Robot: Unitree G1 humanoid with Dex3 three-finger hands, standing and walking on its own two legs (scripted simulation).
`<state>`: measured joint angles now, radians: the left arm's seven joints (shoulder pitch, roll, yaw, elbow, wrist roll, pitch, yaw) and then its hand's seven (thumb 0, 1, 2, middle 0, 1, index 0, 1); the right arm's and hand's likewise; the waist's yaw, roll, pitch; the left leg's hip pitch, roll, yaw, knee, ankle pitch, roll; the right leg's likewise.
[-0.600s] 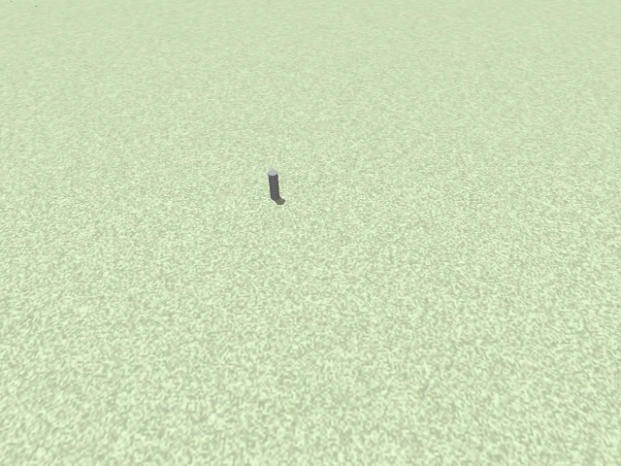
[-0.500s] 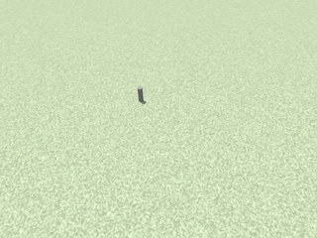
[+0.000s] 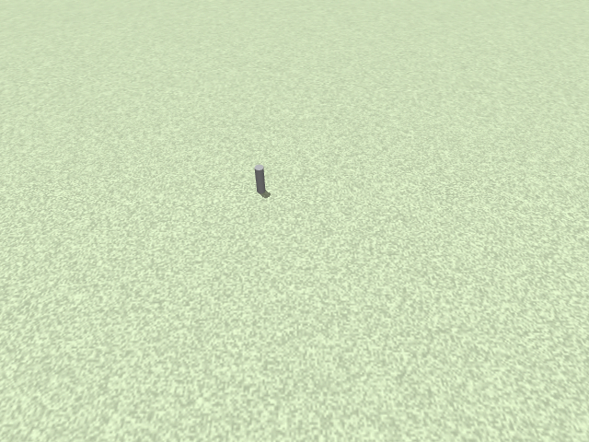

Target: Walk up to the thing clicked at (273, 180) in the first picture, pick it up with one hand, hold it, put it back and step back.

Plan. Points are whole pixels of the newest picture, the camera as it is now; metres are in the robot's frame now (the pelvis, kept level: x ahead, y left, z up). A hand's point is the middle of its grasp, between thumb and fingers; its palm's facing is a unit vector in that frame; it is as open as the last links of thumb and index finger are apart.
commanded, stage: stand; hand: left
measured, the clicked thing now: (260, 179) +1.40 +0.23 -0.71
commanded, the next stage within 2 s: walk up in 0.52 s
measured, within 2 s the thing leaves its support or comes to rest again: neither
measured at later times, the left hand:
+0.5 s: hand out of the picture +0.07 +0.25 -0.16, palm faces -0.03 -0.94 -0.34, open 7.4 cm
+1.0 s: hand out of the picture +0.10 +0.35 -0.19, palm faces +0.05 -0.94 -0.35, open 7.4 cm
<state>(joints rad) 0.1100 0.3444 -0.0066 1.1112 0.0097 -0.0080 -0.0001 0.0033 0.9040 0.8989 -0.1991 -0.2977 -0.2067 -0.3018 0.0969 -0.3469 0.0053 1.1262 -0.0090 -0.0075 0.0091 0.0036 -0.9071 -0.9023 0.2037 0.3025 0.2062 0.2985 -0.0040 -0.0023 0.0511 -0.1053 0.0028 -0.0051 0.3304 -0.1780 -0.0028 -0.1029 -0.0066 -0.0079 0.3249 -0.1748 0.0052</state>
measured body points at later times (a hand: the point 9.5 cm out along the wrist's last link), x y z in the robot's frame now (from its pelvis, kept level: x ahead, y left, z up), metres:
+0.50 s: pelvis +0.00 +0.00 +0.00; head +0.01 +0.00 +0.45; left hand +0.07 +0.30 -0.13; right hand +0.07 -0.30 -0.13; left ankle +0.00 +0.12 -0.75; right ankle +0.00 -0.12 -0.75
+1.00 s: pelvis +0.12 +0.07 -0.03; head +0.13 +0.09 +0.42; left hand +0.10 +0.40 -0.16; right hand +0.25 -0.26 -0.11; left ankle +0.18 +0.18 -0.75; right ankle +0.02 -0.10 -0.70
